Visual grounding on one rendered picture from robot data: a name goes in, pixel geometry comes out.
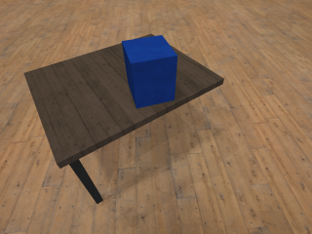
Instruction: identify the table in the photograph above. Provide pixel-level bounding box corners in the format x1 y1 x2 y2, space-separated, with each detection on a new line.
23 33 224 204

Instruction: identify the carton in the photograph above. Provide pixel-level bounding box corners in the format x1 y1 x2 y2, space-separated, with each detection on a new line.
122 35 177 109

